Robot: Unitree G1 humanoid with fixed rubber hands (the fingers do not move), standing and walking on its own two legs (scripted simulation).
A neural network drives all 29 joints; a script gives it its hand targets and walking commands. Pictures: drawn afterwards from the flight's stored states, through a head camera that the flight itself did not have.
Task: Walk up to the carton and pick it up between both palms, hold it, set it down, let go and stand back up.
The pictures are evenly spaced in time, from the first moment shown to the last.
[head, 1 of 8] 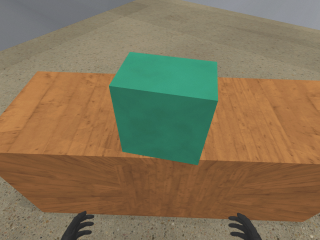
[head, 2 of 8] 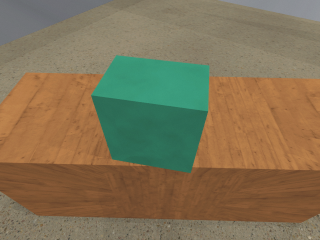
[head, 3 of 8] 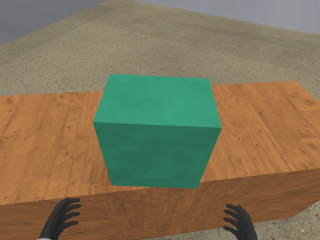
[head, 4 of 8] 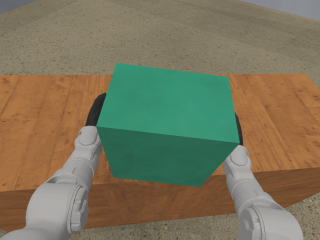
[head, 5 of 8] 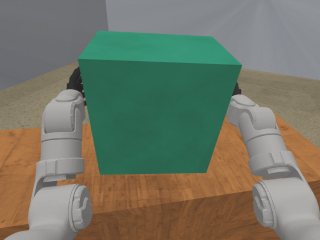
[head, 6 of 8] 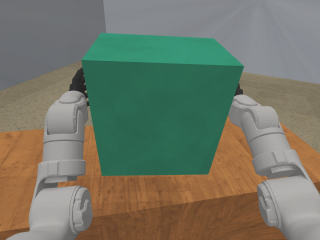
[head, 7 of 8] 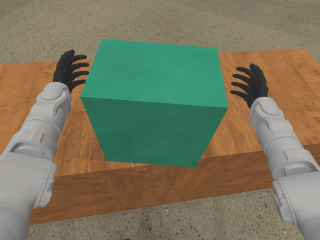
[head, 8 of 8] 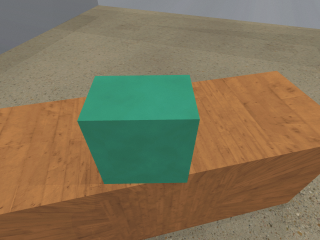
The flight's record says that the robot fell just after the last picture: no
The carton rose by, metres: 0.23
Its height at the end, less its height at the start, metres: +0.00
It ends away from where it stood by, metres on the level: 0.00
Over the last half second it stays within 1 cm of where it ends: yes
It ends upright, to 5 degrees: yes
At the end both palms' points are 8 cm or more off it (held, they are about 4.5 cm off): yes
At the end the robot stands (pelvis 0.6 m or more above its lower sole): yes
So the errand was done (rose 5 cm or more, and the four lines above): yes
